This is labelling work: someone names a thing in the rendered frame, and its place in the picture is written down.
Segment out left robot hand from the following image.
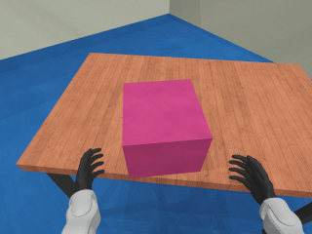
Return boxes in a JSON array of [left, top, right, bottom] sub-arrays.
[[74, 148, 105, 193]]

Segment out table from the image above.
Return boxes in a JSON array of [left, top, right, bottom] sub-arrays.
[[16, 53, 312, 234]]

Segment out right robot hand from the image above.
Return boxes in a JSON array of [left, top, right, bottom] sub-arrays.
[[228, 154, 277, 205]]

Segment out carton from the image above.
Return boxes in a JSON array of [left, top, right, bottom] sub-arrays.
[[122, 79, 213, 178]]

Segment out left robot forearm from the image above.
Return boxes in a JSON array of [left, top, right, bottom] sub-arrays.
[[61, 189, 101, 234]]

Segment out right robot forearm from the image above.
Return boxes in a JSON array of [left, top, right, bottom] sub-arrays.
[[259, 197, 304, 234]]

